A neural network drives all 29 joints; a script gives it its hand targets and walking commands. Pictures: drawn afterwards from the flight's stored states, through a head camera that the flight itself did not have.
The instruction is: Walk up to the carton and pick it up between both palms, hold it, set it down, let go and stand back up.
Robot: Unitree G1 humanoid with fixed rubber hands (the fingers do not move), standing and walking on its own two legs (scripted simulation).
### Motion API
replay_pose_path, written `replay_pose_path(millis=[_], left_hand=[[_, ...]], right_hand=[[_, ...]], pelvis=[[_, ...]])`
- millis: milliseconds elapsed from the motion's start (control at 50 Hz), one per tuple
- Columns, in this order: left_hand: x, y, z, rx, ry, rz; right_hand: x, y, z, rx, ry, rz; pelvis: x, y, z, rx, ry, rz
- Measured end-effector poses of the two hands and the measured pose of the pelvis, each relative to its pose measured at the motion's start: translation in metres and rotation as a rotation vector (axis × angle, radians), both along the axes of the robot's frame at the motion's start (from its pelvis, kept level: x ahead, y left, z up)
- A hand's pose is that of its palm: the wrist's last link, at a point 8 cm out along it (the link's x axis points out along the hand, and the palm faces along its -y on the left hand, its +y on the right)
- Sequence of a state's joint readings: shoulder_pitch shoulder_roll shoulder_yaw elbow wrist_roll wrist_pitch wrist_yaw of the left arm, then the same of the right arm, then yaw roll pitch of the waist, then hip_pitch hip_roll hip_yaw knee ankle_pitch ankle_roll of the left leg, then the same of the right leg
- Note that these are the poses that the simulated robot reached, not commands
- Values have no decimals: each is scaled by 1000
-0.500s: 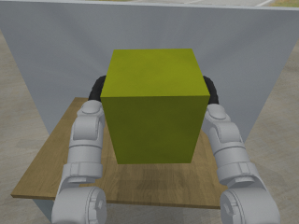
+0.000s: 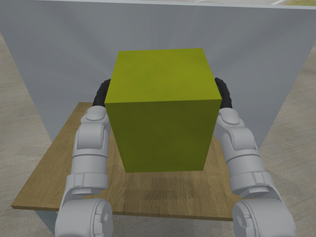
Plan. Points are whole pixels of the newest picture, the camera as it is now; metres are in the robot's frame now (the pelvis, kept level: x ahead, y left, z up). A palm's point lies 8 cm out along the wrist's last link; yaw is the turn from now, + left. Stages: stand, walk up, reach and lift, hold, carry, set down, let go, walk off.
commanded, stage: hold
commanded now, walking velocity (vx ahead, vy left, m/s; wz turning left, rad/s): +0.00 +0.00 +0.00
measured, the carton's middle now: (162, 112) +0.38 +0.01 +0.18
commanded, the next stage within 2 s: set down in 1.00 s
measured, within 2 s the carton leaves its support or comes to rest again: neither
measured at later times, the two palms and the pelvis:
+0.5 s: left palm (101, 110) +0.37 +0.16 +0.20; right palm (222, 110) +0.37 -0.14 +0.20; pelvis +0.00 +0.00 +0.00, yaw +0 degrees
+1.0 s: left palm (102, 109) +0.37 +0.16 +0.20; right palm (222, 112) +0.37 -0.14 +0.19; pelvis +0.00 +0.00 +0.00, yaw +0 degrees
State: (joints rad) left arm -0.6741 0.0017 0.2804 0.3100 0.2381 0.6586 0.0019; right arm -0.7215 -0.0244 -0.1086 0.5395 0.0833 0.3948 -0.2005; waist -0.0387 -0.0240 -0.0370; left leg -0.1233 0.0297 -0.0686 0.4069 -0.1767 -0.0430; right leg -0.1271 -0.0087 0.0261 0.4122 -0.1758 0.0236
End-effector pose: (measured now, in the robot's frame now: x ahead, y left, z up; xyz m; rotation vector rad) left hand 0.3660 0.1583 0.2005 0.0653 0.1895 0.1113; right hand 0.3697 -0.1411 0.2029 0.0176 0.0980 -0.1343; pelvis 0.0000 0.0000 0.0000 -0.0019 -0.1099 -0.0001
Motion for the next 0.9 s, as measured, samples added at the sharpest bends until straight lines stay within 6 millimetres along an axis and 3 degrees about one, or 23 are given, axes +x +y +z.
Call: replay_pose_path(millis=[420,760,900], left_hand=[[0,-1,-3,2,22,1],[-5,0,0,1,4,-1],[-2,-1,-1,0,18,-3]], right_hand=[[0,-1,-8,0,23,3],[-5,0,-1,-1,4,0],[-3,-1,-8,2,19,0]], pelvis=[[-1,0,0,1,0,0],[-4,0,0,1,-7,-1],[-3,0,0,1,-5,-1]])
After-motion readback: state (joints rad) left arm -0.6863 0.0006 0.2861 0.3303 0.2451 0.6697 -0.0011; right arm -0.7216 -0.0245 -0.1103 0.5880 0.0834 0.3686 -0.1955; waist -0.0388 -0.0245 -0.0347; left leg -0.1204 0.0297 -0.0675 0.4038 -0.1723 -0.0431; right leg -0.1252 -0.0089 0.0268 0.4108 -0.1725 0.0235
